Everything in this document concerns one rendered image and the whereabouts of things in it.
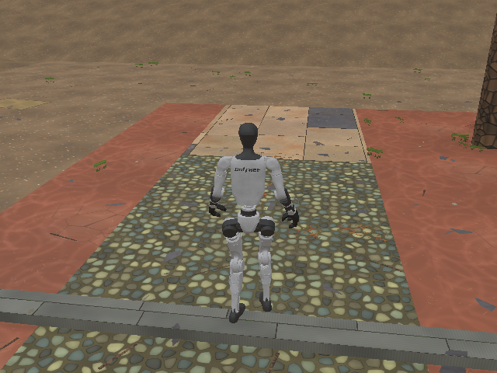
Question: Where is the right robot upper arm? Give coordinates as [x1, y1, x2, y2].
[264, 156, 287, 200]

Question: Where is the left robot hand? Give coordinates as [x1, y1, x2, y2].
[209, 204, 227, 217]

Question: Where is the robot head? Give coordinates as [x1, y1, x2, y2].
[235, 123, 262, 160]

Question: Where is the left robot foot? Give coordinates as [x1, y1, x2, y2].
[229, 303, 245, 323]

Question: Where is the right robot hand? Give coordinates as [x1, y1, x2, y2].
[282, 210, 299, 228]

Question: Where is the robot right forearm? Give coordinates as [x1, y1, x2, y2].
[280, 187, 296, 215]

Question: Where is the robot left forearm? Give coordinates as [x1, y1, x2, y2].
[209, 186, 221, 208]

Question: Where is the left robot upper arm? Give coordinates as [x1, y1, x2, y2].
[212, 156, 232, 198]

